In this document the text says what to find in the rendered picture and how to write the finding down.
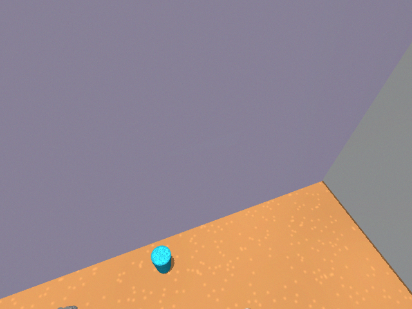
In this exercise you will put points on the cup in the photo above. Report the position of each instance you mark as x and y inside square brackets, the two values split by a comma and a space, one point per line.
[161, 258]

